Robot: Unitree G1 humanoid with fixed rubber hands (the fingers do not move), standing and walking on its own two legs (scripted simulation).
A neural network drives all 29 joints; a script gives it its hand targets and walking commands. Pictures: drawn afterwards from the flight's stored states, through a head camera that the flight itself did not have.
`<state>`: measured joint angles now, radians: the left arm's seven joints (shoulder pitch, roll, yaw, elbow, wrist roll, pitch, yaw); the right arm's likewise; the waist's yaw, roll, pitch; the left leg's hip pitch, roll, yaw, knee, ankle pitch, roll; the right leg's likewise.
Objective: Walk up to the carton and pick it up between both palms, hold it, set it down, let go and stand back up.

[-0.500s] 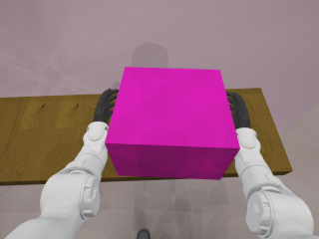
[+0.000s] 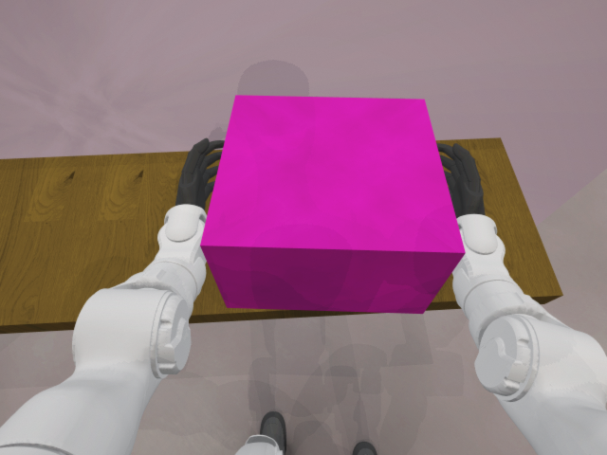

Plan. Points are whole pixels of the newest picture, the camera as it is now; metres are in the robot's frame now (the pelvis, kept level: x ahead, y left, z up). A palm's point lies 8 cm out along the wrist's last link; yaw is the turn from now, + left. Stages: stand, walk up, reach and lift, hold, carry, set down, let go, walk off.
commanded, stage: set down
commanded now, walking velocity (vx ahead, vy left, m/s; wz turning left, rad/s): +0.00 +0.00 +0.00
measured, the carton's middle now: (327, 201) +0.45 +0.02 +0.00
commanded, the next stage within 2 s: none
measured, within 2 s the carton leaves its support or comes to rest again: rests again in 0.74 s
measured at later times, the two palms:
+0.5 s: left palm (195, 200) +0.44 +0.20 +0.01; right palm (464, 208) +0.44 -0.16 +0.02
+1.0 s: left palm (197, 204) +0.44 +0.20 +0.00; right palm (460, 214) +0.44 -0.17 +0.00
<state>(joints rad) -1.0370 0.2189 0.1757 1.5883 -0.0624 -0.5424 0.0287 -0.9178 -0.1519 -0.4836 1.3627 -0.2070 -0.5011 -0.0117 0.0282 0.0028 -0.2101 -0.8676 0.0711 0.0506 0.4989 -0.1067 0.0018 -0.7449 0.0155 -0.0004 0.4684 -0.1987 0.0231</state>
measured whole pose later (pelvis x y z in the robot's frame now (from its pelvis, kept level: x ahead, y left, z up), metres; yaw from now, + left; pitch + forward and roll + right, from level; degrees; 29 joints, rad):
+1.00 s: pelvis +0.00 +0.01 +0.00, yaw +0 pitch +30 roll -2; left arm -1.03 0.21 0.26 1.56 0.02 -0.60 0.04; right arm -0.91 -0.14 -0.60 1.30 -0.30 -0.54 0.06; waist 0.02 0.01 -0.19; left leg -0.90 0.06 0.06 0.45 -0.07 0.02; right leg -0.79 0.00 0.00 0.43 -0.17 0.03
